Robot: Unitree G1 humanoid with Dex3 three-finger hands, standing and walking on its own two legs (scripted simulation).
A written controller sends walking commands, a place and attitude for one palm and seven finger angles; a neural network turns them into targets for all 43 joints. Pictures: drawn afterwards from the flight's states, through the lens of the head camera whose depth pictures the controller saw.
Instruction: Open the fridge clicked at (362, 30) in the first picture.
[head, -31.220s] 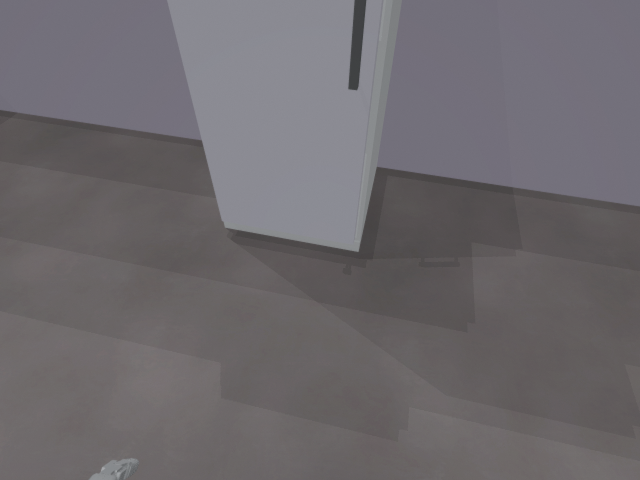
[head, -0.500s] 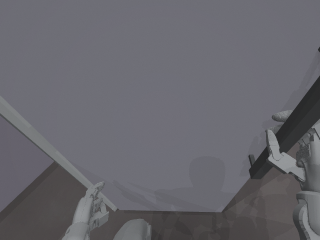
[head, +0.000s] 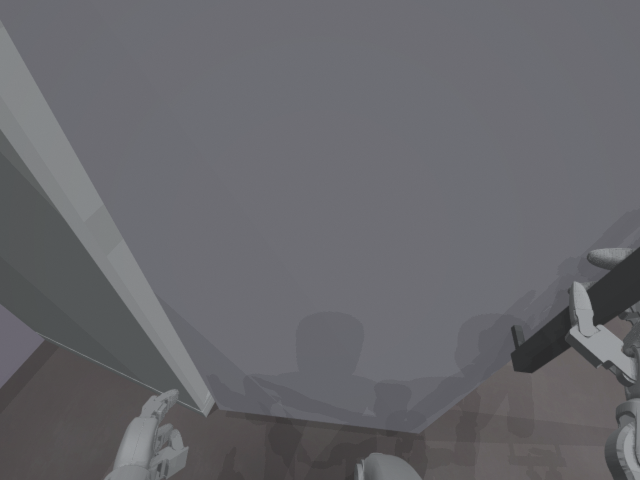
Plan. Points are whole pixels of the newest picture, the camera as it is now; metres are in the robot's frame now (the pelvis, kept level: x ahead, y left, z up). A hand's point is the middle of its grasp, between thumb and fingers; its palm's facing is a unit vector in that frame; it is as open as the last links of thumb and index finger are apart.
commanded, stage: stop walking and hold the door back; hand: right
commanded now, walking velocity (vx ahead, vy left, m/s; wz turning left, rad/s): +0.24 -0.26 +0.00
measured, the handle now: (593, 286) +0.31 -0.24 +0.15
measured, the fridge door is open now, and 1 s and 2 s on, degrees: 73 69 71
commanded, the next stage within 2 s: loosen the grip on the handle in 1.80 s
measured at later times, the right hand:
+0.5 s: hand (591, 321) +0.26 -0.21 +0.16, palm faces +0.21 +0.97 -0.14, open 5.8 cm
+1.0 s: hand (572, 278) +0.31 -0.21 +0.15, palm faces +0.31 +0.94 -0.16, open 6.0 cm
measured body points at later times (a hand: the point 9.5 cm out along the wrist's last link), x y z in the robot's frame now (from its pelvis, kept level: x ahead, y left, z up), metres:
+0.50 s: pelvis -0.12 -0.02 +0.01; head -0.09 -0.05 +0.45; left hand +0.06 +0.15 -0.10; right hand +0.25 -0.26 +0.17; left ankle -0.07 +0.12 -0.66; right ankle -0.12 -0.13 -0.74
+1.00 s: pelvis -0.09 +0.01 -0.01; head -0.03 +0.03 +0.44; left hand +0.08 +0.27 -0.12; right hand +0.29 -0.26 +0.16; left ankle -0.07 +0.14 -0.74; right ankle -0.07 -0.12 -0.70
